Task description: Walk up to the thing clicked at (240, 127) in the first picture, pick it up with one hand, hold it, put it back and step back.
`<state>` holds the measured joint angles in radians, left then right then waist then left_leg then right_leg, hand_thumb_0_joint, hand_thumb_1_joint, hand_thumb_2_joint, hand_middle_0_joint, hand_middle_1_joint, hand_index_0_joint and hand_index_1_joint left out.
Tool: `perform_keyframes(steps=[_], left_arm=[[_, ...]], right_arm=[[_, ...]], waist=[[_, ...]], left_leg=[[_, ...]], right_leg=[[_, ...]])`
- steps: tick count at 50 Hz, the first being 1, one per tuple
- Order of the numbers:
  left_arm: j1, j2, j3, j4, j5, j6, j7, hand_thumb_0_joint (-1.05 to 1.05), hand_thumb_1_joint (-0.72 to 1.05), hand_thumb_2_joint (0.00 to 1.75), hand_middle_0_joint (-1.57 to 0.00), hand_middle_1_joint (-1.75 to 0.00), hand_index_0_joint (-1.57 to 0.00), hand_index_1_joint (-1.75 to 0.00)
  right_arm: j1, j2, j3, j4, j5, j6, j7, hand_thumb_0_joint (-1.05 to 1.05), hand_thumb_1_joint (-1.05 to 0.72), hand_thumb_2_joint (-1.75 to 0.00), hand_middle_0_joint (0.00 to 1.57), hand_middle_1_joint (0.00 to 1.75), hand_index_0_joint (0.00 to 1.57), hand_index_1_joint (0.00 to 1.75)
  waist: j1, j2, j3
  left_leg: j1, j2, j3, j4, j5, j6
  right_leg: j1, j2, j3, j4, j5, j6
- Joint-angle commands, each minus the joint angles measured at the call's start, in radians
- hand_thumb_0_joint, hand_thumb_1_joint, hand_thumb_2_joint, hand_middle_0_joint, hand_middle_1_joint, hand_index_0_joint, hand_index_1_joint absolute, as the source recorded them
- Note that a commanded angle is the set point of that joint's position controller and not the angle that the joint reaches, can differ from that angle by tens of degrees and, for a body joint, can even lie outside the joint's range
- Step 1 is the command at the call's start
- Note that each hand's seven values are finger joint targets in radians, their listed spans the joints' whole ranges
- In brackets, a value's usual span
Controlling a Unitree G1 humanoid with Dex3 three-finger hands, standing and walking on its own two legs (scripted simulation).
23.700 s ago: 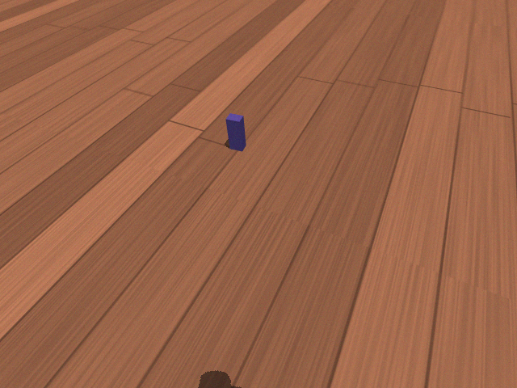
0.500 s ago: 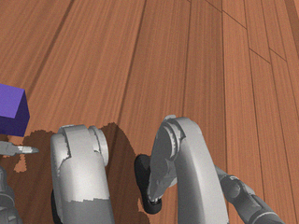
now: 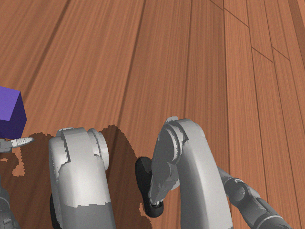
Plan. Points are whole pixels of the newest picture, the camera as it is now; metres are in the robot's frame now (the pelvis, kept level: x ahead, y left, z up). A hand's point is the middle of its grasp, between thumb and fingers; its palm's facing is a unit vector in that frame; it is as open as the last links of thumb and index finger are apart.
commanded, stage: close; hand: left
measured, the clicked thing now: out of the picture +0.38 +0.30 -0.17
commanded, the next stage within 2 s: settle in 0.52 s
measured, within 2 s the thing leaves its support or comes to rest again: leaves its support in 0.96 s
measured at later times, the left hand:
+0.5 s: hand out of the picture +0.37 +0.31 -0.16, palm faces +0.46 -0.89 +0.02, open 12.6 cm
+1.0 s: hand out of the picture +0.36 +0.31 -0.14, palm faces +0.43 -0.90 +0.00, open 12.9 cm
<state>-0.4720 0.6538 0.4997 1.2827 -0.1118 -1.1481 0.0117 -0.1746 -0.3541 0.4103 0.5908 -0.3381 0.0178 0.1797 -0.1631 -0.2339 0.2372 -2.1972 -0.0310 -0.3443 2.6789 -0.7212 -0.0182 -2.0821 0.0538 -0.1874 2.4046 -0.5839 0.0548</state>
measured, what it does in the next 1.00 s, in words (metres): stands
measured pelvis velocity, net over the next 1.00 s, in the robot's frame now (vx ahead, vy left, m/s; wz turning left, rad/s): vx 0.01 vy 0.00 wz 0.01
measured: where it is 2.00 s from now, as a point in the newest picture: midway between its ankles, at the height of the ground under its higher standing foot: (115, 214)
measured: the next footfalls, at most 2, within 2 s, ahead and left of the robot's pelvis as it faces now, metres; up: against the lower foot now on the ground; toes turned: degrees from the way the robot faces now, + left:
none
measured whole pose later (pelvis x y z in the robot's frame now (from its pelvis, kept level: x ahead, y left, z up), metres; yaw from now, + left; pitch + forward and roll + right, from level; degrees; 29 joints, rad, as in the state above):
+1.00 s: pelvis +0.01 +0.00 +0.01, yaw +1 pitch +15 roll -17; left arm -0.41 0.60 0.50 1.06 -0.09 -1.00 0.00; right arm -0.13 -0.34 0.35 0.59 -0.31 0.04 0.17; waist -0.14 -0.21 0.21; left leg -2.20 -0.03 -0.33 2.65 -0.73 -0.02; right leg -2.08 0.03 -0.18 2.39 -0.61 0.05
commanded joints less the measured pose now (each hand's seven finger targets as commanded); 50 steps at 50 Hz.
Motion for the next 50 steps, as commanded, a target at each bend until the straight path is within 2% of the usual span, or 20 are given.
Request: perform_keyframes(steps=[1, 7, 8, 11, 12, 15, 19, 26, 29, 32, 33, 35, 36, 37, 40, 41, 43, 44, 47, 50], left_arm=[[-0.199, 0.126, -0.010, -0.139, -0.006, -0.065, -0.003, 0.00, -0.25, 0.38, -0.43, -0.38, -0.42, -0.39], [-0.202, 0.140, -0.008, -0.103, -0.006, -0.064, -0.006, 0.00, -0.18, 0.45, -0.48, -0.44, -0.47, -0.44], [-0.184, 0.181, 0.026, -0.111, -0.002, -0.066, -0.003, 0.00, -0.16, 0.45, -0.49, -0.44, -0.48, -0.45], [-0.179, 0.152, 0.017, -0.116, -0.008, -0.064, -0.009, 0.00, -0.13, 0.52, -0.56, -0.52, -0.56, -0.53], [-0.205, 0.120, -0.004, -0.137, -0.022, -0.065, -0.011, 0.00, -0.13, 0.54, -0.59, -0.55, -0.58, -0.55], [-0.223, 0.178, 0.040, -0.126, -0.027, -0.063, -0.005, 0.00, -0.09, 0.55, -0.62, -0.57, -0.61, -0.58], [-0.249, 0.192, 0.031, -0.159, -0.003, -0.062, -0.001, 0.00, -0.01, 0.63, -0.67, -0.64, -0.67, -0.65], [-0.236, 0.167, 0.019, -0.180, 0.002, -0.052, 0.002, 0.00, -0.02, 0.75, -0.78, -0.76, -0.78, -0.78], [-0.203, 0.125, 0.008, -0.160, -0.002, -0.048, -0.001, 0.00, -0.04, 0.76, -0.81, -0.80, -0.81, -0.81], [-0.160, 0.154, 0.025, -0.136, 0.006, -0.044, 0.000, 0.00, -0.01, 0.87, -0.87, -0.90, -0.85, -0.92], [-0.204, 0.124, -0.010, -0.181, 0.004, -0.050, -0.004, 0.00, 0.03, 0.93, -0.91, -0.96, -0.90, -0.99], [-0.188, 0.174, 0.027, -0.191, 0.005, -0.049, -0.004, 0.00, 0.02, 0.98, -0.97, -1.02, -0.95, -1.05], [-0.213, 0.126, -0.008, -0.235, 0.000, -0.050, -0.010, 0.00, 0.04, 1.00, -0.98, -1.05, -0.96, -1.07], [-0.178, 0.174, 0.029, -0.208, 0.005, -0.045, -0.011, 0.00, 0.05, 1.01, -0.99, -1.06, -0.98, -1.09], [-0.198, 0.152, 0.016, -0.282, -0.004, -0.041, -0.017, 0.00, 0.06, 1.06, -1.04, -1.12, -1.03, -1.15], [-0.224, 0.122, -0.009, -0.337, -0.008, -0.039, -0.021, 0.00, 0.03, 1.07, -1.06, -1.14, -1.05, -1.17], [-0.177, 0.155, 0.025, -0.355, -0.006, -0.018, -0.022, 0.00, 0.02, 1.07, -1.07, -1.15, -1.06, -1.18], [-0.169, 0.154, 0.024, -0.369, -0.006, -0.009, -0.019, 0.00, 0.01, 1.08, -1.07, -1.16, -1.07, -1.19], [-0.227, 0.152, 0.023, -0.541, -0.014, 0.004, -0.005, 0.00, -0.02, 1.08, -1.08, -1.18, -1.08, -1.21], [-0.169, 0.143, 0.028, -0.557, -0.016, 0.048, 0.003, 0.00, -0.09, 1.08, -1.11, -1.21, -1.11, -1.23]], right_arm=[[0.010, -0.351, -0.129, -0.028, 0.007, -0.001, -0.019, 0.00, -0.91, -0.90, 0.20, 0.30, 0.20, 0.30], [0.017, -0.352, -0.121, -0.033, 0.008, -0.003, -0.021, 0.00, -0.91, -0.90, 0.20, 0.30, 0.20, 0.30], [0.017, -0.347, -0.117, -0.026, 0.009, 0.000, -0.020, 0.00, -0.91, -0.90, 0.20, 0.30, 0.20, 0.30], [0.011, -0.346, -0.119, -0.029, 0.009, 0.002, -0.021, 0.00, -0.91, -0.90, 0.20, 0.30, 0.20, 0.30], [0.014, -0.348, -0.123, -0.030, 0.007, -0.003, -0.021, 0.00, -0.91, -0.90, 0.20, 0.30, 0.20, 0.30], [0.021, -0.360, -0.120, -0.028, 0.013, -0.002, -0.025, 0.00, -0.91, -0.90, 0.20, 0.30, 0.20, 0.30], [0.039, -0.355, -0.120, -0.019, 0.007, 0.006, -0.027, 0.00, -0.90, -0.90, 0.20, 0.30, 0.20, 0.30], [0.032, -0.347, -0.128, -0.028, 0.005, 0.006, -0.023, 0.00, -0.91, -0.90, 0.20, 0.30, 0.20, 0.30], [0.033, -0.350, -0.133, -0.027, 0.005, 0.003, -0.021, 0.00, -0.91, -0.90, 0.20, 0.30, 0.20, 0.30], [0.026, -0.357, -0.139, -0.024, 0.008, 0.006, -0.022, 0.00, -0.92, -0.91, 0.20, 0.30, 0.20, 0.30], [0.023, -0.350, -0.135, -0.033, 0.005, 0.004, -0.020, 0.00, -0.92, -0.91, 0.20, 0.30, 0.20, 0.30], [0.032, -0.346, -0.133, -0.025, 0.007, 0.007, -0.022, 0.00, -0.92, -0.91, 0.20, 0.30, 0.20, 0.30], [0.030, -0.342, -0.139, -0.028, 0.007, 0.006, -0.021, 0.00, -0.92, -0.91, 0.20, 0.30, 0.20, 0.30], [0.034, -0.345, -0.137, -0.016, 0.012, 0.009, -0.022, 0.00, -0.92, -0.91, 0.20, 0.30, 0.20, 0.30], [0.033, -0.343, -0.147, -0.025, 0.014, 0.012, -0.022, 0.00, -0.92, -0.91, 0.20, 0.30, 0.20, 0.30], [0.038, -0.343, -0.159, -0.028, 0.011, 0.009, -0.022, 0.00, -0.92, -0.91, 0.20, 0.30, 0.20, 0.30], [0.051, -0.348, -0.172, -0.027, 0.018, 0.014, -0.025, 0.00, -0.93, -0.91, 0.20, 0.30, 0.20, 0.30], [0.053, -0.349, -0.178, -0.025, 0.020, 0.015, -0.026, 0.00, -0.93, -0.91, 0.20, 0.30, 0.20, 0.30], [0.068, -0.325, -0.187, -0.036, 0.029, 0.013, -0.026, 0.00, -0.92, -0.91, 0.20, 0.30, 0.20, 0.30], [0.083, -0.321, -0.213, -0.036, 0.046, 0.016, -0.032, 0.00, -0.92, -0.91, 0.20, 0.30, 0.20, 0.30]], waist=[[-0.093, 0.497, -0.529], [-0.098, 0.456, -0.529], [-0.078, 0.461, -0.528], [-0.083, 0.460, -0.530], [-0.087, 0.472, -0.551], [-0.094, 0.468, -0.546], [-0.094, 0.522, -0.567], [-0.085, 0.514, -0.551], [-0.097, 0.496, -0.560], [-0.078, 0.490, -0.553], [-0.096, 0.500, -0.565], [-0.078, 0.525, -0.583], [-0.082, 0.532, -0.604], [-0.073, 0.529, -0.584], [-0.074, 0.549, -0.592], [-0.071, 0.587, -0.631], [-0.052, 0.607, -0.658], [-0.050, 0.619, -0.650], [-0.034, 0.665, -0.743], [-0.024, 0.660, -0.745]], left_leg=[[0.345, 0.064, 0.081, -0.410, 0.051, -0.020], [0.321, 0.062, 0.080, -0.397, 0.041, -0.012], [0.331, 0.064, 0.079, -0.402, 0.039, -0.013], [0.338, 0.066, 0.079, -0.403, 0.054, -0.014], [0.345, 0.064, 0.089, -0.392, 0.074, -0.013], [0.340, 0.067, 0.080, -0.398, 0.077, -0.015], [0.383, 0.072, 0.072, -0.413, 0.100, -0.023], [0.355, 0.069, 0.088, -0.409, 0.059, -0.017], [0.366, 0.068, 0.086, -0.405, 0.086, -0.020], [0.368, 0.070, 0.079, -0.412, 0.086, -0.021], [0.374, 0.069, 0.078, -0.412, 0.095, -0.022], [0.382, 0.067, 0.088, -0.411, 0.094, -0.019], [0.397, 0.067, 0.089, -0.408, 0.119, -0.023], [0.390, 0.069, 0.085, -0.417, 0.110, -0.024], [0.401, 0.070, 0.085, -0.435, 0.086, -0.026], [0.437, 0.069, 0.092, -0.430, 0.121, -0.031], [0.465, 0.069, 0.092, -0.447, 0.142, -0.035], [0.464, 0.070, 0.092, -0.456, 0.139, -0.036], [0.513, 0.066, 0.101, -0.460, 0.205, -0.039], [0.494, 0.060, 0.120, -0.472, 0.198, -0.033]], right_leg=[[0.201, 0.023, -0.127, -0.130, 0.076, -0.066], [0.220, 0.026, -0.129, -0.143, 0.070, -0.062], [0.214, 0.024, -0.125, -0.140, 0.063, -0.063], [0.210, 0.025, -0.124, -0.135, 0.074, -0.064], [0.231, 0.028, -0.120, -0.136, 0.095, -0.064], [0.226, 0.024, -0.125, -0.136, 0.097, -0.063], [0.219, 0.022, -0.126, -0.121, 0.109, -0.068], [0.217, 0.023, -0.120, -0.136, 0.079, -0.067], [0.230, 0.021, -0.125, -0.135, 0.104, -0.064], [0.214, 0.021, -0.125, -0.128, 0.093, -0.065], [0.222, 0.020, -0.126, -0.129, 0.105, -0.065], [0.234, 0.023, -0.119, -0.133, 0.102, -0.067], [0.234, 0.022, -0.118, -0.127, 0.125, -0.067], [0.219, 0.019, -0.119, -0.124, 0.109, -0.067], [0.215, 0.014, -0.114, -0.129, 0.097, -0.067], [0.223, 0.016, -0.110, -0.125, 0.127, -0.069], [0.221, 0.012, -0.107, -0.125, 0.130, -0.072], [0.217, 0.010, -0.102, -0.120, 0.128, -0.073], [0.237, 0.008, -0.090, -0.117, 0.181, -0.079], [0.238, 0.007, -0.074, -0.135, 0.175, -0.084]])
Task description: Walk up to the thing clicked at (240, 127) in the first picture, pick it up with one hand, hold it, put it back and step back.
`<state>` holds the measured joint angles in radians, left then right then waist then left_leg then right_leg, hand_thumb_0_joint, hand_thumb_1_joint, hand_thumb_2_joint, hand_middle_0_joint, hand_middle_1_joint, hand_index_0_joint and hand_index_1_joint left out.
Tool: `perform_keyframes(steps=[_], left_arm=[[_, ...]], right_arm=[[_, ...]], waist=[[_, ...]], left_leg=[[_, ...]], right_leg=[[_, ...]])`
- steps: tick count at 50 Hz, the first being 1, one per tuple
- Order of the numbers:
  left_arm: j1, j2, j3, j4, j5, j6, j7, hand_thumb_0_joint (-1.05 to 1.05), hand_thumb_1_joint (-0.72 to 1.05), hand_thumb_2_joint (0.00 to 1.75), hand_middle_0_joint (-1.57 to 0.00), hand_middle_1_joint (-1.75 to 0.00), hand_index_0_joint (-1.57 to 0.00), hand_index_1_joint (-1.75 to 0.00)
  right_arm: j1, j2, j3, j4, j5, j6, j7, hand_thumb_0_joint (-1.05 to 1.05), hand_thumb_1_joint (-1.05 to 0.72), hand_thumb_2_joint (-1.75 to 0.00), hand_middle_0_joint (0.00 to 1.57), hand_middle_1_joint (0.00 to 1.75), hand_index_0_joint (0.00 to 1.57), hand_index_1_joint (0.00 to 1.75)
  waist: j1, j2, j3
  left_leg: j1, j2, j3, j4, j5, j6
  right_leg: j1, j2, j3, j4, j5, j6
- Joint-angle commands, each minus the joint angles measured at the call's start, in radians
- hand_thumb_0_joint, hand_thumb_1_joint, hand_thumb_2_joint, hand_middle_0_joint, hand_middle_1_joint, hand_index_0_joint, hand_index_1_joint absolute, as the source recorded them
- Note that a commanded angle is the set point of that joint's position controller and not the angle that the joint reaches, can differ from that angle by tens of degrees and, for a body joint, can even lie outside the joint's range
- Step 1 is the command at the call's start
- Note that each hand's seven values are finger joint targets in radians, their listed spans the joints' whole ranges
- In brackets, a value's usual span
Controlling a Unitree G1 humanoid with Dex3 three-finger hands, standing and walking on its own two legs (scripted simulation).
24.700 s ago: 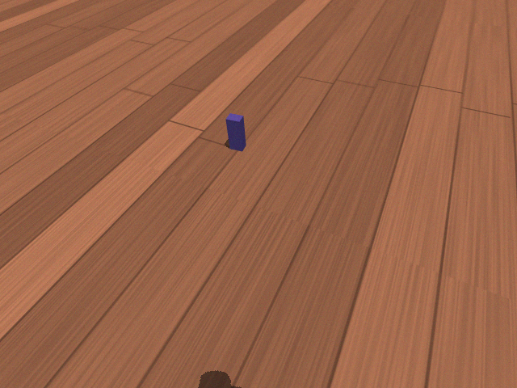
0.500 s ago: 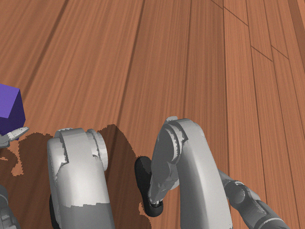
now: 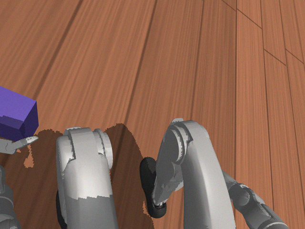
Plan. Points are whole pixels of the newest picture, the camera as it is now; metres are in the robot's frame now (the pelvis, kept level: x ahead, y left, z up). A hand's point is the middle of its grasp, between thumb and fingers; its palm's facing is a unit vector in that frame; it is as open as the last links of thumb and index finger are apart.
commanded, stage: settle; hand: left
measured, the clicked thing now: (11, 120) +0.36 +0.29 -0.17
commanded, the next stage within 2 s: hold in 1.12 s
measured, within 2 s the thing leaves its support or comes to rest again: neither
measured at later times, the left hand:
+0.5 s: hand out of the picture +0.35 +0.32 -0.03, palm faces +0.41 -0.91 -0.02, open 13.0 cm
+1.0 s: hand out of the picture +0.36 +0.31 +0.03, palm faces +0.42 -0.91 -0.04, open 13.0 cm
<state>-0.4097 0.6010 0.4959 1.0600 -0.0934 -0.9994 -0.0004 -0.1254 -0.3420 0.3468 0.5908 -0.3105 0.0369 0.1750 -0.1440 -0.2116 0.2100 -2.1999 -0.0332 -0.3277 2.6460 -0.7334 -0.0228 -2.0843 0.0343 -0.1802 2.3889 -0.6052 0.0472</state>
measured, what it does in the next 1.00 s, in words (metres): rises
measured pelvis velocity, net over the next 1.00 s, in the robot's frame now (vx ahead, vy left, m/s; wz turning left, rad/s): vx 0.02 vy -0.03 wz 0.15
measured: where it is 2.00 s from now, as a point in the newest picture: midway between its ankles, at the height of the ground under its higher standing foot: (118, 213)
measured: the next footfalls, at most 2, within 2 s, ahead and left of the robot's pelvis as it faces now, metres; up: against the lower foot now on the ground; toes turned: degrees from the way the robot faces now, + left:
none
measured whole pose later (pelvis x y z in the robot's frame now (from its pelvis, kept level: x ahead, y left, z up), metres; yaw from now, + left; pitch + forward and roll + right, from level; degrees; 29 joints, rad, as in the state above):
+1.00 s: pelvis +0.02 -0.03 +0.07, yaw +9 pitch +31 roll -5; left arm -0.42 0.37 0.48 0.76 -0.18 -0.60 -0.20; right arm 0.04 -0.30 0.02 0.66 -0.06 0.01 0.06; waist -0.07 -0.01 -0.11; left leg -2.15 -0.02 -0.14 2.33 -0.72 -0.05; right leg -2.13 -0.03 -0.04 2.25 -0.66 0.03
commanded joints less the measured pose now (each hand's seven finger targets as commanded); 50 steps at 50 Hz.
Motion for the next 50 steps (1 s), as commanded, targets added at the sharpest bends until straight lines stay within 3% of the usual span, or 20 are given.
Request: perform_keyframes(steps=[1, 4, 5, 8, 9, 10, 12, 14, 19, 23, 24, 26, 27, 30, 34, 36, 40, 44, 45, 50], left_arm=[[-0.241, 0.174, 0.014, -0.333, -0.033, -0.090, 0.015, 0.00, -0.07, 1.10, -1.10, -1.21, -1.10, -1.24], [-0.268, 0.167, 0.009, -0.423, -0.043, -0.064, 0.011, 0.00, -0.11, 1.11, -1.11, -1.23, -1.11, -1.26], [-0.260, 0.157, -0.015, -0.419, -0.042, -0.049, 0.004, 0.00, -0.11, 1.10, -1.12, -1.24, -1.13, -1.26], [-0.215, 0.095, -0.042, -0.385, -0.046, -0.009, -0.021, 0.00, -0.09, 1.11, -1.14, -1.25, -1.15, -1.27], [-0.268, 0.111, -0.042, -0.451, -0.048, -0.003, -0.027, 0.00, -0.09, 1.10, -1.14, -1.25, -1.15, -1.27], [-0.239, 0.106, -0.041, -0.442, -0.051, 0.012, -0.037, 0.00, -0.08, 1.10, -1.15, -1.26, -1.16, -1.27], [-0.219, 0.052, -0.078, -0.451, -0.066, 0.042, -0.059, 0.00, -0.07, 1.09, -1.16, -1.26, -1.17, -1.27], [-0.276, 0.058, -0.082, -0.484, -0.075, 0.070, -0.074, 0.00, -0.09, 1.08, -1.16, -1.26, -1.18, -1.27], [-0.233, 0.039, -0.043, -0.527, -0.106, 0.136, -0.096, 0.00, -0.09, 1.12, -1.21, -1.32, -1.23, -1.32], [-0.257, 0.051, -0.030, -0.586, -0.114, 0.170, -0.100, 0.00, -0.05, 1.15, -1.22, -1.34, -1.24, -1.34], [-0.255, 0.054, -0.018, -0.581, -0.112, 0.176, -0.103, 0.00, -0.05, 1.15, -1.22, -1.34, -1.24, -1.34], [-0.254, 0.033, -0.033, -0.603, -0.115, 0.185, -0.114, 0.00, -0.02, 1.18, -1.24, -1.36, -1.26, -1.37], [-0.274, 0.026, -0.031, -0.597, -0.119, 0.192, -0.118, 0.00, -0.02, 1.18, -1.24, -1.37, -1.26, -1.37], [-0.288, 0.028, -0.024, -0.626, -0.126, 0.209, -0.133, 0.00, 0.02, 1.17, -1.23, -1.35, -1.26, -1.35], [-0.271, 0.011, -0.007, -0.605, -0.136, 0.235, -0.150, 0.00, 0.05, 1.20, -1.23, -1.36, -1.25, -1.36], [-0.256, 0.033, 0.015, -0.616, -0.134, 0.246, -0.155, 0.00, 0.04, 1.18, -1.23, -1.36, -1.25, -1.36], [-0.297, 0.022, 0.013, -0.625, -0.132, 0.264, -0.172, 0.00, 0.04, 1.18, -1.22, -1.34, -1.24, -1.34], [-0.247, 0.060, 0.067, -0.550, -0.135, 0.281, -0.184, 0.00, 0.01, 1.18, -1.20, -1.34, -1.22, -1.34], [-0.294, 0.039, 0.051, -0.594, -0.141, 0.277, -0.189, 0.00, 0.03, 1.19, -1.21, -1.34, -1.23, -1.34], [-0.288, 0.051, 0.076, -0.588, -0.141, 0.293, -0.203, 0.00, 0.03, 1.19, -1.21, -1.34, -1.24, -1.34]], right_arm=[[0.053, -0.333, -0.158, -0.016, 0.021, 0.000, -0.029, 0.00, -0.92, -0.91, 0.20, 0.30, 0.20, 0.30], [0.056, -0.311, -0.172, -0.037, 0.038, -0.005, -0.035, 0.00, -0.92, -0.91, 0.20, 0.30, 0.20, 0.30], [0.059, -0.304, -0.180, -0.032, 0.046, -0.007, -0.037, 0.00, -0.92, -0.91, 0.20, 0.30, 0.20, 0.30], [0.075, -0.301, -0.212, -0.017, 0.066, -0.009, -0.040, 0.00, -0.92, -0.90, 0.20, 0.30, 0.20, 0.30], [0.068, -0.294, -0.219, -0.038, 0.073, -0.015, -0.041, 0.00, -0.92, -0.90, 0.20, 0.30, 0.20, 0.30], [0.079, -0.291, -0.227, -0.033, 0.083, -0.015, -0.044, 0.00, -0.92, -0.90, 0.20, 0.30, 0.20, 0.30], [0.090, -0.288, -0.243, -0.032, 0.099, -0.018, -0.044, 0.00, -0.92, -0.90, 0.20, 0.30, 0.20, 0.30], [0.104, -0.277, -0.257, -0.027, 0.121, -0.021, -0.050, 0.00, -0.92, -0.90, 0.20, 0.30, 0.20, 0.30], [0.129, -0.253, -0.294, -0.030, 0.166, -0.022, -0.065, 0.00, -0.91, -0.90, 0.20, 0.30, 0.20, 0.30], [0.152, -0.222, -0.317, -0.027, 0.191, -0.023, -0.075, 0.00, -0.91, -0.90, 0.20, 0.30, 0.20, 0.30], [0.161, -0.221, -0.325, -0.026, 0.198, -0.023, -0.080, 0.00, -0.91, -0.90, 0.20, 0.30, 0.20, 0.30], [0.168, -0.216, -0.339, -0.022, 0.207, -0.025, -0.085, 0.00, -0.91, -0.90, 0.20, 0.30, 0.20, 0.30], [0.185, -0.213, -0.342, -0.019, 0.209, -0.025, -0.088, 0.00, -0.91, -0.90, 0.20, 0.30, 0.20, 0.30], [0.208, -0.201, -0.356, -0.006, 0.218, -0.028, -0.098, 0.00, -0.91, -0.90, 0.20, 0.30, 0.20, 0.30], [0.227, -0.193, -0.370, -0.002, 0.230, -0.030, -0.106, 0.00, -0.91, -0.90, 0.20, 0.30, 0.20, 0.30], [0.237, -0.187, -0.378, 0.000, 0.232, -0.032, -0.110, 0.00, -0.91, -0.90, 0.20, 0.30, 0.20, 0.30], [0.233, -0.176, -0.389, -0.001, 0.244, -0.037, -0.116, 0.00, -0.91, -0.90, 0.20, 0.30, 0.20, 0.30], [0.232, -0.165, -0.393, 0.004, 0.248, -0.043, -0.122, 0.00, -0.91, -0.90, 0.20, 0.30, 0.20, 0.30], [0.235, -0.166, -0.398, 0.000, 0.250, -0.045, -0.123, 0.00, -0.91, -0.90, 0.20, 0.30, 0.20, 0.30], [0.259, -0.156, -0.406, 0.017, 0.249, -0.055, -0.132, 0.00, -0.91, -0.90, 0.20, 0.30, 0.20, 0.30]], waist=[[-0.053, 0.631, -0.697], [-0.036, 0.610, -0.749], [-0.041, 0.605, -0.754], [-0.038, 0.544, -0.702], [-0.025, 0.552, -0.727], [-0.011, 0.548, -0.740], [-0.010, 0.542, -0.753], [-0.008, 0.541, -0.767], [0.054, 0.517, -0.802], [0.067, 0.478, -0.852], [0.064, 0.474, -0.858], [0.063, 0.476, -0.875], [0.049, 0.463, -0.891], [0.059, 0.453, -0.960], [0.066, 0.420, -0.977], [0.085, 0.423, -1.018], [0.076, 0.406, -0.983], [0.101, 0.346, -0.966], [0.093, 0.353, -0.976], [0.101, 0.336, -1.016]], left_leg=[[0.478, 0.061, 0.105, -0.442, 0.197, -0.026], [0.462, 0.056, 0.123, -0.436, 0.193, -0.014], [0.439, 0.052, 0.131, -0.437, 0.171, -0.008], [0.390, 0.046, 0.135, -0.465, 0.086, 0.001], [0.390, 0.045, 0.142, -0.473, 0.064, 0.004], [0.390, 0.043, 0.143, -0.486, 0.050, 0.005], [0.395, 0.039, 0.145, -0.505, 0.034, 0.006], [0.394, 0.037, 0.150, -0.523, 0.015, 0.008], [0.409, 0.029, 0.174, -0.558, 0.013, 0.011], [0.376, 0.018, 0.212, -0.557, 0.041, 0.023], [0.393, 0.020, 0.216, -0.560, 0.060, 0.023], [0.420, 0.020, 0.215, -0.573, 0.068, 0.022], [0.422, 0.020, 0.219, -0.567, 0.086, 0.024], [0.452, 0.017, 0.233, -0.568, 0.152, 0.024], [0.454, 0.015, 0.246, -0.582, 0.168, 0.027], [0.471, 0.015, 0.256, -0.586, 0.188, 0.026], [0.454, 0.013, 0.270, -0.606, 0.162, 0.030], [0.408, 0.013, 0.289, -0.607, 0.126, 0.040], [0.414, 0.013, 0.292, -0.608, 0.130, 0.040], [0.442, 0.017, 0.301, -0.606, 0.196, 0.040]], right_leg=[[0.232, 0.025, -0.077, -0.125, 0.189, -0.076], [0.250, 0.025, -0.062, -0.146, 0.194, -0.076], [0.254, 0.024, -0.057, -0.151, 0.177, -0.075], [0.204, 0.019, -0.056, -0.175, 0.107, -0.073], [0.201, 0.021, -0.049, -0.183, 0.089, -0.076], [0.201, 0.017, -0.046, -0.185, 0.075, -0.075], [0.191, 0.013, -0.044, -0.189, 0.067, -0.076], [0.166, 0.010, -0.033, -0.196, 0.049, -0.079], [0.149, 0.001, -0.008, -0.219, 0.033, -0.085], [0.195, 0.001, 0.023, -0.252, 0.038, -0.087], [0.191, -0.003, 0.028, -0.253, 0.052, -0.087], [0.177, -0.007, 0.034, -0.260, 0.054, -0.090], [0.204, -0.007, 0.036, -0.268, 0.068, -0.088], [0.249, -0.015, 0.052, -0.274, 0.114, -0.086], [0.278, -0.020, 0.060, -0.296, 0.114, -0.085], [0.312, -0.023, 0.069, -0.303, 0.126, -0.084], [0.296, -0.025, 0.080, -0.335, 0.103, -0.085], [0.343, -0.026, 0.097, -0.367, 0.063, -0.078], [0.343, -0.028, 0.099, -0.368, 0.071, -0.079], [0.392, -0.030, 0.116, -0.385, 0.130, -0.076]])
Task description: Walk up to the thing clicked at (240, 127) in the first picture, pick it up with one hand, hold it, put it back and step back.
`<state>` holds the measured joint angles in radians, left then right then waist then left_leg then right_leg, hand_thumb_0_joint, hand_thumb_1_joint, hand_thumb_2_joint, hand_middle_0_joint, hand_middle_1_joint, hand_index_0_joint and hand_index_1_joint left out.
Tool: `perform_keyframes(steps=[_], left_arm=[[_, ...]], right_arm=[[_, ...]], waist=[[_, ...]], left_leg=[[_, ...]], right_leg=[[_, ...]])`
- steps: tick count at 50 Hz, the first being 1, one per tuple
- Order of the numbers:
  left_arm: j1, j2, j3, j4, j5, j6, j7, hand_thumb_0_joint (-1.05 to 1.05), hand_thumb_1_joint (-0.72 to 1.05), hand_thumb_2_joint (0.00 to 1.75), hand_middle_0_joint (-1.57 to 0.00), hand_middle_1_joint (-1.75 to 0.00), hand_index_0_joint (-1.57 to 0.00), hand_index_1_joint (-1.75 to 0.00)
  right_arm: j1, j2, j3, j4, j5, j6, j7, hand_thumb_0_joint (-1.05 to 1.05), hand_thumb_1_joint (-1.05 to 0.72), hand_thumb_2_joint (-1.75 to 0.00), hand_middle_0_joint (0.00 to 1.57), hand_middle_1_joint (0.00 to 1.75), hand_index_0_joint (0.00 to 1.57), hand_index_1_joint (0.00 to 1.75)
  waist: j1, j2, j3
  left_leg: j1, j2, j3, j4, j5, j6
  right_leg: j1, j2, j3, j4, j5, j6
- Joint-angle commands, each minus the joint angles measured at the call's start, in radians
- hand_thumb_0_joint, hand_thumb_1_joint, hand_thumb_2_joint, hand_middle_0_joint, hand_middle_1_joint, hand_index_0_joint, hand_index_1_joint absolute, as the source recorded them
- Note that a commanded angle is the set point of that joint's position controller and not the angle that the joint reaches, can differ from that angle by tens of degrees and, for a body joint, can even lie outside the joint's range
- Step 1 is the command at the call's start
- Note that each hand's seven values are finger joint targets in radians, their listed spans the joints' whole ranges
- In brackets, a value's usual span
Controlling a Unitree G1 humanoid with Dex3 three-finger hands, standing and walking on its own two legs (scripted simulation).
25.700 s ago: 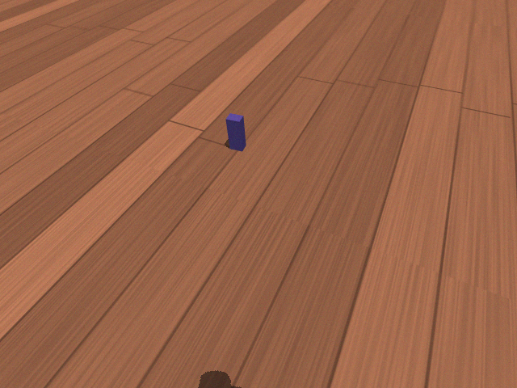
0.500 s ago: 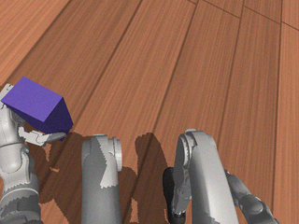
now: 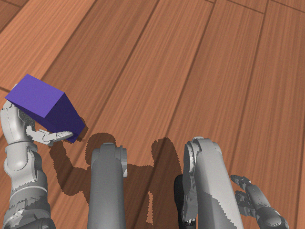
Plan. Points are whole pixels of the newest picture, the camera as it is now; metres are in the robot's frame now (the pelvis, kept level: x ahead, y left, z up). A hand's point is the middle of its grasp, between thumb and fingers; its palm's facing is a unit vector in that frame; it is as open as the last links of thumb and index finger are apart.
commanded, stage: settle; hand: left
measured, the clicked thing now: (54, 115) +0.39 +0.26 -0.05
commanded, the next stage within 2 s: hold in 0.12 s
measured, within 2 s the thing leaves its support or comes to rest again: neither
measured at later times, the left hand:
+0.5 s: hand (33, 111) +0.38 +0.28 +0.01, palm faces +0.25 -0.97 -0.05, open 13.0 cm
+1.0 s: hand out of the picture +0.37 +0.25 +0.17, palm faces +0.26 -0.96 -0.04, open 13.0 cm
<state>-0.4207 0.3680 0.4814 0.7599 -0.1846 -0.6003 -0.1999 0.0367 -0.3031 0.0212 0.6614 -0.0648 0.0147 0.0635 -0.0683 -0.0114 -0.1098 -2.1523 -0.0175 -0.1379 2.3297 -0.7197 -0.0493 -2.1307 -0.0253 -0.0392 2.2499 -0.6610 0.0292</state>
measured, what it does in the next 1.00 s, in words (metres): rises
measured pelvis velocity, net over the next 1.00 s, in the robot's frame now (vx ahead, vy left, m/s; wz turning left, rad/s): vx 0.02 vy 0.01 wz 0.03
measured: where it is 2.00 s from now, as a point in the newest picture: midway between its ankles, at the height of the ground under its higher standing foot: (150, 220)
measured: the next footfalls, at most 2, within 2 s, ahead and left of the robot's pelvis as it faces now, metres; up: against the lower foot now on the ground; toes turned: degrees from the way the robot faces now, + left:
none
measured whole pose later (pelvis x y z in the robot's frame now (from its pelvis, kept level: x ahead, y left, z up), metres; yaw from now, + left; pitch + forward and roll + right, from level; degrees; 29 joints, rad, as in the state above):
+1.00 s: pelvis +0.02 +0.01 +0.16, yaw +2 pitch +30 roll -5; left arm -0.14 0.26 0.30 0.22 -0.21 -0.29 -0.05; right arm 0.10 -0.25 -0.01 0.59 0.03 -0.04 -0.02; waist -0.03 0.03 -0.18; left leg -1.67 0.01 -0.09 1.83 -0.69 -0.02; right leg -1.64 -0.03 -0.04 1.76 -0.64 0.03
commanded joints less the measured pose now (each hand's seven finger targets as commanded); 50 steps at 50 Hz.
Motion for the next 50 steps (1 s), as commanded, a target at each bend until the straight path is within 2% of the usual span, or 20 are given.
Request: perform_keyframes(steps=[1, 7, 11, 14, 22, 25, 26, 28, 31, 32, 35, 40, 41, 42, 44, 46, 47, 48, 49, 50], left_arm=[[-0.283, 0.281, 0.083, -0.282, -0.047, -0.103, -0.006, 0.00, 0.03, 1.18, -1.20, -1.33, -1.22, -1.33], [-0.306, 0.281, 0.082, -0.280, -0.043, -0.094, -0.022, 0.00, 0.07, 1.19, -1.20, -1.32, -1.22, -1.33], [-0.291, 0.270, 0.078, -0.286, -0.046, -0.079, -0.033, 0.00, 0.05, 1.17, -1.17, -1.31, -1.20, -1.31], [-0.280, 0.279, 0.083, -0.286, -0.043, -0.071, -0.028, 0.00, -0.08, 1.17, -1.21, -1.39, -1.25, -1.37], [-0.267, 0.276, 0.066, -0.458, -0.060, -0.044, -0.020, 0.00, -0.08, 1.19, -1.22, -1.41, -1.26, -1.39], [-0.240, 0.242, 0.049, -0.486, -0.076, -0.020, -0.009, 0.00, -0.07, 1.20, -1.24, -1.43, -1.29, -1.41], [-0.229, 0.243, 0.045, -0.509, -0.072, -0.013, -0.007, 0.00, -0.07, 1.20, -1.23, -1.43, -1.28, -1.41], [-0.199, 0.261, 0.046, -0.535, -0.064, 0.006, 0.003, 0.00, -0.05, 1.20, -1.22, -1.42, -1.27, -1.40], [-0.172, 0.209, -0.001, -0.590, -0.074, 0.030, 0.010, 0.00, -0.04, 1.21, -1.22, -1.43, -1.28, -1.40], [-0.153, 0.198, 0.001, -0.603, -0.082, 0.040, 0.013, 0.00, -0.03, 1.21, -1.22, -1.43, -1.27, -1.40], [-0.102, 0.198, -0.003, -0.671, -0.088, 0.072, 0.033, 0.00, -0.03, 1.23, -1.23, -1.43, -1.28, -1.41], [-0.044, 0.130, -0.062, -0.767, -0.082, 0.135, 0.082, 0.00, -0.03, 1.22, -1.19, -1.41, -1.25, -1.39], [-0.023, 0.149, -0.038, -0.791, -0.082, 0.145, 0.099, 0.00, -0.02, 1.23, -1.19, -1.42, -1.25, -1.39], [-0.007, 0.113, -0.066, -0.799, -0.082, 0.152, 0.106, 0.00, -0.03, 1.23, -1.18, -1.41, -1.24, -1.38], [0.024, 0.118, -0.061, -0.832, -0.078, 0.167, 0.128, 0.00, 0.00, 1.25, -1.18, -1.42, -1.24, -1.40], [0.049, 0.104, -0.092, -0.873, -0.066, 0.180, 0.146, 0.00, -0.01, 1.24, -1.18, -1.42, -1.24, -1.39], [0.058, 0.112, -0.078, -0.873, -0.066, 0.187, 0.156, 0.00, 0.00, 1.26, -1.18, -1.43, -1.24, -1.40], [0.091, 0.095, -0.096, -0.897, -0.063, 0.193, 0.163, 0.00, 0.00, 1.25, -1.18, -1.42, -1.23, -1.40], [0.086, 0.063, -0.132, -0.901, -0.060, 0.200, 0.171, 0.00, 0.00, 1.26, -1.18, -1.43, -1.24, -1.41], [0.105, 0.075, -0.117, -0.920, -0.054, 0.208, 0.184, 0.00, -0.02, 1.21, -1.17, -1.40, -1.23, -1.37]], right_arm=[[0.097, -0.189, -0.076, -0.057, 0.004, -0.036, -0.021, 0.00, -0.91, -0.90, 0.20, 0.30, 0.20, 0.30], [0.099, -0.190, -0.085, -0.057, 0.007, -0.048, -0.029, 0.00, -0.90, -0.90, 0.20, 0.30, 0.20, 0.30], [0.106, -0.199, -0.089, -0.058, 0.010, -0.052, -0.032, 0.00, -0.90, -0.90, 0.20, 0.30, 0.20, 0.30], [0.107, -0.195, -0.089, -0.064, 0.015, -0.056, -0.034, 0.00, -0.92, -0.90, 0.20, 0.30, 0.20, 0.30], [0.115, -0.179, -0.092, -0.084, 0.030, -0.072, -0.046, 0.00, -0.92, -0.90, 0.20, 0.30, 0.20, 0.30], [0.113, -0.176, -0.091, -0.090, 0.041, -0.077, -0.050, 0.00, -0.92, -0.90, 0.20, 0.30, 0.20, 0.30], [0.120, -0.174, -0.094, -0.090, 0.044, -0.078, -0.053, 0.00, -0.92, -0.90, 0.20, 0.30, 0.20, 0.30], [0.119, -0.170, -0.095, -0.103, 0.050, -0.078, -0.058, 0.00, -0.92, -0.90, 0.20, 0.30, 0.20, 0.30], [0.108, -0.162, -0.092, -0.118, 0.062, -0.081, -0.064, 0.00, -0.92, -0.90, 0.20, 0.30, 0.20, 0.30], [0.109, -0.160, -0.095, -0.121, 0.067, -0.084, -0.066, 0.00, -0.92, -0.90, 0.20, 0.30, 0.20, 0.30], [0.111, -0.156, -0.097, -0.137, 0.080, -0.087, -0.073, 0.00, -0.91, -0.90, 0.20, 0.30, 0.20, 0.30], [0.117, -0.135, -0.100, -0.156, 0.092, -0.093, -0.085, 0.00, -0.91, -0.90, 0.20, 0.30, 0.20, 0.30], [0.112, -0.133, -0.100, -0.163, 0.095, -0.093, -0.087, 0.00, -0.91, -0.89, 0.20, 0.30, 0.20, 0.30], [0.119, -0.124, -0.101, -0.160, 0.095, -0.095, -0.089, 0.00, -0.91, -0.89, 0.20, 0.30, 0.20, 0.30], [0.126, -0.122, -0.102, -0.165, 0.097, -0.095, -0.093, 0.00, -0.91, -0.89, 0.20, 0.30, 0.20, 0.30], [0.137, -0.110, -0.099, -0.165, 0.097, -0.094, -0.096, 0.00, -0.91, -0.89, 0.20, 0.30, 0.20, 0.30], [0.133, -0.109, -0.097, -0.170, 0.100, -0.091, -0.099, 0.00, -0.91, -0.89, 0.20, 0.30, 0.20, 0.30], [0.136, -0.105, -0.098, -0.178, 0.101, -0.093, -0.102, 0.00, -0.91, -0.89, 0.20, 0.30, 0.20, 0.30], [0.132, -0.099, -0.097, -0.176, 0.099, -0.094, -0.103, 0.00, -0.91, -0.89, 0.20, 0.30, 0.20, 0.30], [0.137, -0.099, -0.097, -0.182, 0.100, -0.096, -0.105, 0.00, -0.91, -0.89, 0.20, 0.30, 0.20, 0.30]], waist=[[0.018, 0.130, -0.692], [0.020, 0.143, -0.672], [0.028, 0.195, -0.688], [0.030, 0.177, -0.684], [0.038, 0.183, -0.729], [0.039, 0.197, -0.726], [0.030, 0.204, -0.721], [0.043, 0.200, -0.722], [0.032, 0.188, -0.686], [0.039, 0.182, -0.683], [0.048, 0.179, -0.700], [0.038, 0.162, -0.706], [0.049, 0.146, -0.693], [0.040, 0.139, -0.687], [0.041, 0.137, -0.705], [0.044, 0.139, -0.713], [0.045, 0.121, -0.698], [0.053, 0.119, -0.699], [0.034, 0.124, -0.677], [0.048, 0.124, -0.679]], left_leg=[[0.386, 0.001, 0.111, -0.292, 0.172, 0.069], [0.411, 0.002, 0.110, -0.332, 0.128, 0.067], [0.494, 0.003, 0.096, -0.369, 0.167, 0.054], [0.489, 0.002, 0.096, -0.382, 0.146, 0.058], [0.546, 0.001, 0.102, -0.447, 0.125, 0.061], [0.592, 0.002, 0.086, -0.486, 0.123, 0.058], [0.595, 0.003, 0.088, -0.495, 0.127, 0.059], [0.603, 0.002, 0.090, -0.520, 0.110, 0.062], [0.617, 0.003, 0.081, -0.571, 0.060, 0.065], [0.635, 0.004, 0.081, -0.583, 0.051, 0.066], [0.691, 0.006, 0.073, -0.627, 0.081, 0.063], [0.801, 0.011, 0.076, -0.667, 0.220, 0.062], [0.799, 0.010, 0.077, -0.691, 0.198, 0.063], [0.814, 0.012, 0.080, -0.698, 0.211, 0.064], [0.858, 0.011, 0.076, -0.724, 0.249, 0.066], [0.908, 0.012, 0.078, -0.752, 0.293, 0.065], [0.916, 0.012, 0.074, -0.778, 0.288, 0.066], [0.943, 0.013, 0.076, -0.801, 0.299, 0.065], [0.966, 0.014, 0.072, -0.820, 0.281, 0.064], [0.995, 0.015, 0.071, -0.848, 0.284, 0.062]], right_leg=[[0.446, 0.029, -0.021, -0.253, 0.174, -0.058], [0.425, 0.029, -0.027, -0.277, 0.126, -0.062], [0.388, 0.026, -0.039, -0.268, 0.148, -0.071], [0.398, 0.025, -0.039, -0.287, 0.129, -0.070], [0.476, 0.026, -0.027, -0.361, 0.110, -0.067], [0.466, 0.026, -0.029, -0.377, 0.112, -0.071], [0.475, 0.024, -0.028, -0.391, 0.118, -0.070], [0.501, 0.025, -0.020, -0.423, 0.102, -0.070], [0.521, 0.026, -0.020, -0.470, 0.065, -0.067], [0.533, 0.026, -0.016, -0.489, 0.060, -0.066], [0.583, 0.025, -0.015, -0.527, 0.082, -0.066], [0.680, 0.025, -0.009, -0.596, 0.200, -0.063], [0.712, 0.025, -0.006, -0.620, 0.180, -0.061], [0.729, 0.026, -0.004, -0.639, 0.195, -0.059], [0.787, 0.026, -0.002, -0.666, 0.229, -0.057], [0.837, 0.026, 0.000, -0.697, 0.264, -0.055], [0.870, 0.026, -0.001, -0.717, 0.260, -0.054], [0.898, 0.027, 0.000, -0.739, 0.271, -0.054], [0.894, 0.029, 0.000, -0.760, 0.261, -0.053], [0.924, 0.028, -0.001, -0.781, 0.261, -0.053]])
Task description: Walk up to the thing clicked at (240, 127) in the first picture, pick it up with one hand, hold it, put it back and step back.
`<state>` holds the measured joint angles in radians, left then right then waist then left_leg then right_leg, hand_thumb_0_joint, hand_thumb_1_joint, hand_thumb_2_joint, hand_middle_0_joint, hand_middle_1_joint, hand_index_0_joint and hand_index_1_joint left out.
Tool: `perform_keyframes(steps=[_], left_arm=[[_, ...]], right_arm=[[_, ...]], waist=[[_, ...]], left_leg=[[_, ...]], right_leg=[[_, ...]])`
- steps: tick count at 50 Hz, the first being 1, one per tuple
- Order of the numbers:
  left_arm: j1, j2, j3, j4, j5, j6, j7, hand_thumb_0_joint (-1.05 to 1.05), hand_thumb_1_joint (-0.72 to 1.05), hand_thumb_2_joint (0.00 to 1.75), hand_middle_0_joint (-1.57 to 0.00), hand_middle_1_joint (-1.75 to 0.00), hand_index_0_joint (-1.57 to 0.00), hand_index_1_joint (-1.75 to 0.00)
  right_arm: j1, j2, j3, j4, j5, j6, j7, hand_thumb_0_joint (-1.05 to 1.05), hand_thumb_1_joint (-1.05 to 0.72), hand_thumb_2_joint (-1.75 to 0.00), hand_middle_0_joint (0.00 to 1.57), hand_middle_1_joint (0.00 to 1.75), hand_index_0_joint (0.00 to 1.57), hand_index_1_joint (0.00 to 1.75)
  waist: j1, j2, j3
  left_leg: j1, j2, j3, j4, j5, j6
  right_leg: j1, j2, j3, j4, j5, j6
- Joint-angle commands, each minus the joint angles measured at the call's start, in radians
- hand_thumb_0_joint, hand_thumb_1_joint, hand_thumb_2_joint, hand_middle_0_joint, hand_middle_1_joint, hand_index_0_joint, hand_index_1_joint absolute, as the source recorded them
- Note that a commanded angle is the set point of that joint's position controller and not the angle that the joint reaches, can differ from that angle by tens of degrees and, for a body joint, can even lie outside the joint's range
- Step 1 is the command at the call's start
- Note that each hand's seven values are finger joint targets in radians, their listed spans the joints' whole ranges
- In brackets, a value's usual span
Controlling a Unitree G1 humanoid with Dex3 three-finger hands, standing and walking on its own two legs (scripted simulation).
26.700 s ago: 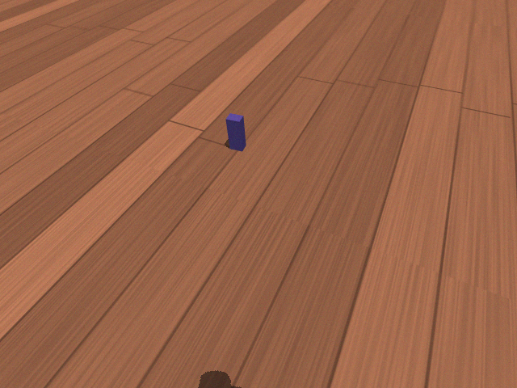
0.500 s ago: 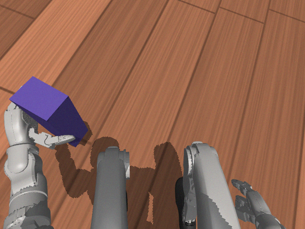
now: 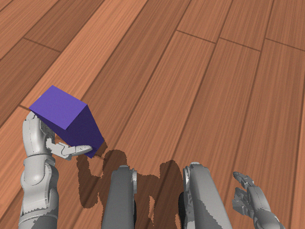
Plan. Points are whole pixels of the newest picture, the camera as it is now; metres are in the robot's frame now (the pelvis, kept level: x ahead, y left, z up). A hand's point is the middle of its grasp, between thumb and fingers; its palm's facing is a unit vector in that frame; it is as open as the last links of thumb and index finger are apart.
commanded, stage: lift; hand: left
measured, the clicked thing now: (75, 128) +0.36 +0.21 +0.00
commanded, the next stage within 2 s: hold in 0.24 s
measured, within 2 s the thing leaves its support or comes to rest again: neither
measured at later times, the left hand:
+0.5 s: hand (49, 100) +0.36 +0.20 +0.15, palm faces +0.20 -0.98 -0.05, open 13.0 cm
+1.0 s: hand (44, 69) +0.37 +0.18 +0.21, palm faces +0.21 -0.98 -0.02, open 13.0 cm
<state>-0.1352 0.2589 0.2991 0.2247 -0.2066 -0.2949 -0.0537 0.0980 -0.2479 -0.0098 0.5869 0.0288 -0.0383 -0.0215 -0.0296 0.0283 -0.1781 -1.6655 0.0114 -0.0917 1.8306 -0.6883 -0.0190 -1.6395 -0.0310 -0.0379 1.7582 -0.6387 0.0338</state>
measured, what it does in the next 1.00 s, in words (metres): rises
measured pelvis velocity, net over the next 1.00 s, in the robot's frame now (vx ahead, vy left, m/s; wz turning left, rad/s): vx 0.04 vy -0.01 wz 0.03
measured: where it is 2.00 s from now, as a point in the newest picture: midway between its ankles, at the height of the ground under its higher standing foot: outside the picture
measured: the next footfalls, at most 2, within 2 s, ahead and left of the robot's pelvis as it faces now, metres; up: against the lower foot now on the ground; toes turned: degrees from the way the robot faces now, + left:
none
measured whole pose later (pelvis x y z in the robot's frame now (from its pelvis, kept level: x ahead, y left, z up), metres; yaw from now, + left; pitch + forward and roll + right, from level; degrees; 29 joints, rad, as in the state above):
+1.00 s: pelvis +0.04 -0.01 +0.18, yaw +2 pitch +13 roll -2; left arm -0.09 0.18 0.15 0.33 -0.15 -0.28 0.03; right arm 0.22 -0.20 0.02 0.63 0.00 -0.06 -0.06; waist -0.03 0.02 -0.08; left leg -0.82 0.03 -0.05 1.11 -0.51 -0.02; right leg -0.80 -0.02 -0.04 1.05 -0.47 0.02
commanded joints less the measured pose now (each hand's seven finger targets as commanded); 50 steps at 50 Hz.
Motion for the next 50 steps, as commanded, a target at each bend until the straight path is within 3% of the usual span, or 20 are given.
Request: perform_keyframes(steps=[1, 2, 4, 5, 10, 13, 15, 16, 18, 22, 26, 27, 30, 33, 35, 39, 46, 47, 48, 50], left_arm=[[-0.202, 0.183, 0.057, -0.407, -0.028, -0.094, 0.046, 0.00, -0.03, 1.20, -1.15, -1.38, -1.21, -1.35], [-0.198, 0.161, 0.026, -0.412, -0.023, -0.086, 0.054, 0.00, -0.04, 1.18, -1.14, -1.37, -1.20, -1.34], [-0.200, 0.158, 0.016, -0.415, -0.023, -0.076, 0.062, 0.00, -0.04, 1.16, -1.14, -1.34, -1.19, -1.32], [-0.211, 0.147, -0.003, -0.397, -0.018, -0.074, 0.061, 0.00, -0.06, 1.15, -1.14, -1.34, -1.19, -1.32], [-0.173, 0.152, 0.010, -0.325, -0.003, -0.061, 0.071, 0.00, -0.01, 1.16, -1.13, -1.33, -1.18, -1.31], [-0.158, 0.103, -0.032, -0.309, -0.002, -0.060, 0.070, 0.00, 0.04, 1.19, -1.16, -1.37, -1.21, -1.34], [-0.154, 0.096, -0.047, -0.277, 0.007, -0.057, 0.067, 0.00, 0.03, 1.19, -1.18, -1.38, -1.23, -1.35], [-0.175, 0.123, -0.026, -0.292, 0.008, -0.065, 0.067, 0.00, 0.02, 1.19, -1.18, -1.38, -1.23, -1.35], [-0.189, 0.100, -0.064, -0.300, 0.016, -0.074, 0.062, 0.00, -0.01, 1.22, -1.19, -1.41, -1.24, -1.39], [-0.229, 0.106, -0.047, -0.299, 0.017, -0.093, 0.073, 0.00, -0.04, 1.19, -1.20, -1.39, -1.24, -1.38], [-0.221, 0.091, -0.055, -0.314, 0.007, -0.106, 0.083, 0.00, -0.10, 1.13, -1.16, -1.34, -1.20, -1.32], [-0.230, 0.099, -0.053, -0.336, 0.010, -0.111, 0.086, 0.00, -0.11, 1.13, -1.15, -1.33, -1.19, -1.31], [-0.236, 0.088, -0.070, -0.296, 0.023, -0.112, 0.090, 0.00, -0.08, 1.12, -1.14, -1.31, -1.18, -1.29], [-0.251, 0.078, -0.083, -0.261, 0.028, -0.113, 0.089, 0.00, -0.09, 1.09, -1.14, -1.29, -1.18, -1.27], [-0.241, 0.087, -0.067, -0.271, 0.021, -0.115, 0.082, 0.00, -0.08, 1.08, -1.13, -1.28, -1.17, -1.26], [-0.227, 0.069, -0.086, -0.252, 0.022, -0.103, 0.077, 0.00, -0.08, 1.09, -1.14, -1.29, -1.18, -1.27], [-0.278, 0.068, -0.072, -0.221, 0.022, -0.103, 0.089, 0.00, -0.09, 1.11, -1.14, -1.31, -1.18, -1.29], [-0.269, 0.053, -0.092, -0.217, 0.025, -0.105, 0.087, 0.00, -0.09, 1.11, -1.14, -1.31, -1.19, -1.29], [-0.299, 0.064, -0.074, -0.227, 0.022, -0.109, 0.091, 0.00, -0.08, 1.11, -1.14, -1.30, -1.18, -1.28], [-0.281, 0.057, -0.084, -0.220, 0.029, -0.113, 0.090, 0.00, -0.09, 1.10, -1.13, -1.29, -1.17, -1.28]], right_arm=[[0.072, -0.149, -0.065, -0.105, 0.006, -0.045, -0.024, 0.00, -0.91, -0.89, 0.20, 0.30, 0.20, 0.30], [0.079, -0.143, -0.064, -0.109, 0.006, -0.045, -0.027, 0.00, -0.91, -0.89, 0.20, 0.30, 0.20, 0.30], [0.071, -0.141, -0.060, -0.107, 0.009, -0.051, -0.034, 0.00, -0.91, -0.89, 0.20, 0.30, 0.20, 0.30], [0.082, -0.141, -0.060, -0.101, 0.006, -0.055, -0.038, 0.00, -0.91, -0.89, 0.20, 0.30, 0.20, 0.30], [0.100, -0.126, -0.049, -0.091, 0.003, -0.060, -0.048, 0.00, -0.91, -0.89, 0.20, 0.30, 0.20, 0.30], [0.113, -0.121, -0.044, -0.093, -0.001, -0.061, -0.043, 0.00, -0.90, -0.89, 0.20, 0.30, 0.20, 0.30], [0.112, -0.122, -0.044, -0.095, -0.002, -0.063, -0.040, 0.00, -0.91, -0.89, 0.20, 0.30, 0.20, 0.30], [0.117, -0.119, -0.042, -0.089, -0.003, -0.063, -0.038, 0.00, -0.91, -0.89, 0.20, 0.30, 0.20, 0.30], [0.111, -0.112, -0.040, -0.097, -0.005, -0.063, -0.035, 0.00, -0.91, -0.89, 0.20, 0.30, 0.20, 0.30], [0.102, -0.106, -0.038, -0.098, -0.007, -0.071, -0.032, 0.00, -0.92, -0.90, 0.20, 0.30, 0.20, 0.30], [0.115, -0.102, -0.033, -0.094, -0.011, -0.075, -0.038, 0.00, -0.93, -0.90, 0.20, 0.30, 0.20, 0.30], [0.113, -0.101, -0.031, -0.096, -0.013, -0.075, -0.038, 0.00, -0.92, -0.90, 0.20, 0.30, 0.20, 0.30], [0.123, -0.100, -0.031, -0.081, -0.020, -0.073, -0.046, 0.00, -0.92, -0.90, 0.20, 0.30, 0.20, 0.30], [0.114, -0.099, -0.031, -0.080, -0.019, -0.074, -0.047, 0.00, -0.92, -0.89, 0.20, 0.30, 0.20, 0.30], [0.117, -0.098, -0.030, -0.084, -0.020, -0.073, -0.048, 0.00, -0.92, -0.89, 0.20, 0.30, 0.20, 0.30], [0.122, -0.096, -0.026, -0.079, -0.021, -0.069, -0.048, 0.00, -0.92, -0.89, 0.20, 0.30, 0.20, 0.30], [0.112, -0.084, -0.023, -0.075, -0.023, -0.061, -0.050, 0.00, -0.91, -0.89, 0.20, 0.30, 0.20, 0.30], [0.112, -0.079, -0.021, -0.074, -0.024, -0.062, -0.048, 0.00, -0.92, -0.89, 0.20, 0.30, 0.20, 0.30], [0.120, -0.085, -0.024, -0.071, -0.025, -0.062, -0.049, 0.00, -0.92, -0.89, 0.20, 0.30, 0.20, 0.30], [0.113, -0.086, -0.026, -0.074, -0.027, -0.061, -0.048, 0.00, -0.91, -0.89, 0.20, 0.30, 0.20, 0.30]], waist=[[0.002, 0.104, -0.588], [-0.004, 0.096, -0.579], [-0.011, 0.091, -0.512], [-0.034, 0.089, -0.501], [-0.011, 0.079, -0.437], [-0.006, 0.107, -0.404], [-0.009, 0.094, -0.382], [0.004, 0.111, -0.392], [-0.001, 0.109, -0.380], [0.003, 0.101, -0.339], [-0.009, 0.065, -0.383], [0.001, 0.069, -0.377], [-0.016, 0.052, -0.355], [-0.015, 0.046, -0.299], [-0.007, 0.043, -0.323], [0.001, 0.053, -0.318], [-0.002, 0.013, -0.240], [-0.008, 0.019, -0.246], [-0.005, 0.022, -0.270], [-0.004, 0.028, -0.253]], left_leg=[[0.524, -0.013, 0.023, -0.374, 0.224, 0.030], [0.546, -0.013, 0.026, -0.395, 0.222, 0.030], [0.575, -0.009, 0.013, -0.447, 0.180, 0.029], [0.601, -0.007, 0.007, -0.458, 0.203, 0.028], [0.687, -0.005, 0.013, -0.531, 0.310, 0.025], [0.763, -0.002, 0.005, -0.592, 0.364, 0.015], [0.787, 0.002, 0.003, -0.621, 0.370, 0.014], [0.813, 0.003, 0.009, -0.631, 0.384, 0.012], [0.830, 0.002, 0.012, -0.661, 0.347, 0.014], [0.852, 0.003, 0.003, -0.732, 0.258, 0.015], [0.893, -0.005, 0.028, -0.739, 0.345, 0.020], [0.904, -0.008, 0.031, -0.754, 0.343, 0.019], [0.918, -0.008, 0.039, -0.765, 0.371, 0.023], [0.929, -0.008, 0.044, -0.801, 0.309, 0.022], [0.949, -0.010, 0.045, -0.816, 0.324, 0.022], [1.007, -0.008, 0.048, -0.845, 0.405, 0.017], [1.007, -0.010, 0.066, -0.897, 0.380, 0.024], [1.017, -0.012, 0.068, -0.899, 0.393, 0.024], [1.046, -0.009, 0.067, -0.904, 0.415, 0.021], [1.068, -0.009, 0.064, -0.922, 0.417, 0.021]], right_leg=[[0.433, 0.035, 0.000, -0.313, 0.219, -0.057], [0.464, 0.036, 0.000, -0.341, 0.220, -0.055], [0.465, 0.038, -0.003, -0.380, 0.189, -0.055], [0.476, 0.038, -0.005, -0.393, 0.214, -0.053], [0.579, 0.038, -0.009, -0.466, 0.301, -0.055], [0.606, 0.037, -0.019, -0.503, 0.328, -0.059], [0.632, 0.038, -0.024, -0.529, 0.334, -0.059], [0.651, 0.037, -0.022, -0.543, 0.344, -0.059], [0.678, 0.037, -0.021, -0.576, 0.319, -0.058], [0.711, 0.033, -0.017, -0.634, 0.258, -0.053], [0.818, 0.035, -0.011, -0.674, 0.346, -0.050], [0.832, 0.036, -0.011, -0.686, 0.340, -0.051], [0.859, 0.037, -0.008, -0.710, 0.376, -0.049], [0.861, 0.036, -0.007, -0.748, 0.324, -0.046], [0.907, 0.038, -0.007, -0.768, 0.337, -0.046], [0.956, 0.041, -0.013, -0.786, 0.408, -0.047], [1.024, 0.040, -0.001, -0.858, 0.400, -0.038], [1.040, 0.038, 0.001, -0.863, 0.415, -0.036], [1.051, 0.040, -0.001, -0.861, 0.433, -0.038], [1.049, 0.040, -0.003, -0.872, 0.434, -0.040]])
